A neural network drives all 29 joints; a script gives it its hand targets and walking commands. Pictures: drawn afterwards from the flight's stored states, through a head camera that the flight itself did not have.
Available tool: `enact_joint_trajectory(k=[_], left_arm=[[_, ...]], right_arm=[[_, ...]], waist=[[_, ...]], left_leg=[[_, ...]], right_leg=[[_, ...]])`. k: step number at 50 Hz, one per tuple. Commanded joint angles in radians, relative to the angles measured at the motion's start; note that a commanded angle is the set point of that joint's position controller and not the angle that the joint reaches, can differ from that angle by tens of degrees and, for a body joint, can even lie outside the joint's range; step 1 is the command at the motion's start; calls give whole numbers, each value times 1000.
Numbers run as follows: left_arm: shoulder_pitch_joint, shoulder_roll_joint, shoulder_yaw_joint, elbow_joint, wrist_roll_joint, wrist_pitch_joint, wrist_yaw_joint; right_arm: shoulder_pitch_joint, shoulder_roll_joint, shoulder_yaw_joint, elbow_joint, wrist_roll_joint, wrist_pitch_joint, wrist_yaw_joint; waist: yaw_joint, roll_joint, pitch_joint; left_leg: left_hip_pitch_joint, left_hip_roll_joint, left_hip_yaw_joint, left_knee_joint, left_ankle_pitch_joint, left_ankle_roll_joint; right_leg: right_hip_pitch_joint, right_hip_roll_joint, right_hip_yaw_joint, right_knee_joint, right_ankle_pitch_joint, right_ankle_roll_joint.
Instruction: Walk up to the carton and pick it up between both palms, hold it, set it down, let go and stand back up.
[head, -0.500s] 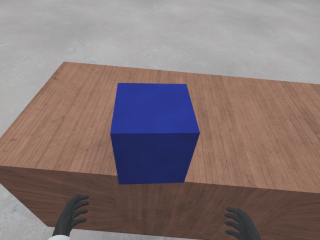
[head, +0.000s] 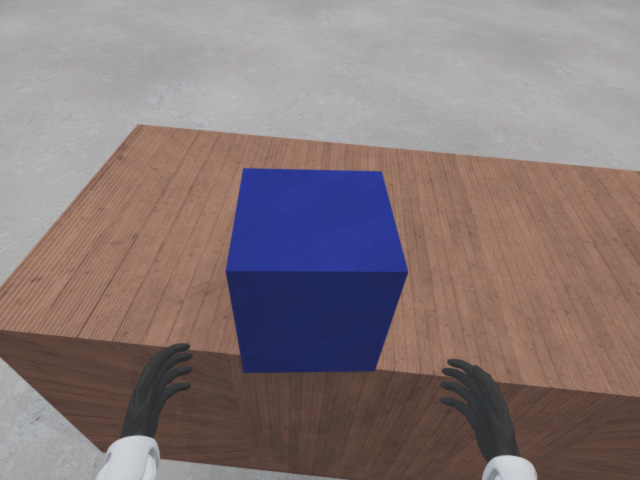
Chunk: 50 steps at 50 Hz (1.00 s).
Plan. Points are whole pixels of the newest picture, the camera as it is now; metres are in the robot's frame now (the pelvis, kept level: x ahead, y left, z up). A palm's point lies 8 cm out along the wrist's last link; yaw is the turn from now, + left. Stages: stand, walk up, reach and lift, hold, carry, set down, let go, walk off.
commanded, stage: reach and lift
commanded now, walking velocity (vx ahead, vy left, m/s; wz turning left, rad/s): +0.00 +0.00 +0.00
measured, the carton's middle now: (311, 273) +0.42 +0.05 +0.01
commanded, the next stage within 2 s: none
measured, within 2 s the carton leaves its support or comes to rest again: neither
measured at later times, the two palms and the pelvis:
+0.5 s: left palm (140, 343) +0.25 +0.24 +0.05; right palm (493, 360) +0.28 -0.18 +0.05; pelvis +0.01 +0.00 +0.00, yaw +0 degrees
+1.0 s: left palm (146, 265) +0.31 +0.24 +0.12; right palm (501, 278) +0.35 -0.18 +0.11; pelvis -0.01 -0.01 +0.00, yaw +0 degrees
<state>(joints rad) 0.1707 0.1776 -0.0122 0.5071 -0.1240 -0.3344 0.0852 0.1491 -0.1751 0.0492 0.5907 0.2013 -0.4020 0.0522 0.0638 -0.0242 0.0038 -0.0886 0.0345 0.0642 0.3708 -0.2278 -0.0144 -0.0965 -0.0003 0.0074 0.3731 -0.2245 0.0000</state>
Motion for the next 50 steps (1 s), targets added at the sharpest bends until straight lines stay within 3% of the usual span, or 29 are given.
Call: enact_joint_trajectory(k=[1, 8, 14, 21, 29, 43, 50], left_arm=[[-81, 71, 40, -116, 14, -46, 1], [-134, 88, 60, -199, -7, 13, -16], [-170, 93, 95, -304, -13, 158, -42], [-241, 76, 146, -442, 12, 382, -62], [-388, 83, 174, -552, 21, 541, -56], [-634, 130, 237, -497, 10, 719, -73], [-804, 182, 242, -450, -11, 773, -67]], right_arm=[[-92, -99, -24, -60, 23, -51, -4], [-161, -138, 9, -116, 71, -38, -27], [-189, -150, 37, -214, 104, 67, -50], [-252, -159, 2, -342, 86, 231, -83], [-395, -168, -50, -436, 73, 366, -102], [-687, -227, -40, -370, 133, 525, -126], [-857, -248, -49, -307, 159, 594, -131]], waist=[[-1, 33, -50], [-10, 21, -94], [-9, 17, -107], [2, 28, -70], [11, 36, -123], [-2, 12, -212], [-5, 32, -247]], left_leg=[[64, -29, -26, -6, 281, -36], [70, -38, -25, 4, 355, -35], [114, -44, -22, -22, 413, -33], [142, -44, -8, -66, 391, -31], [143, -36, 5, -71, 359, -23], [112, -37, 1, -60, 367, -6], [75, -35, 0, -57, 312, -5]], right_leg=[[-61, 13, 40, -74, 99, -43], [-15, 19, 40, -73, 201, -35], [10, 23, 34, -100, 268, -21], [-11, 28, 19, -147, 199, -19], [-40, 35, 10, -146, 145, -15], [3, 42, 16, -123, 223, 12], [-20, 39, 10, -115, 188, 13]])
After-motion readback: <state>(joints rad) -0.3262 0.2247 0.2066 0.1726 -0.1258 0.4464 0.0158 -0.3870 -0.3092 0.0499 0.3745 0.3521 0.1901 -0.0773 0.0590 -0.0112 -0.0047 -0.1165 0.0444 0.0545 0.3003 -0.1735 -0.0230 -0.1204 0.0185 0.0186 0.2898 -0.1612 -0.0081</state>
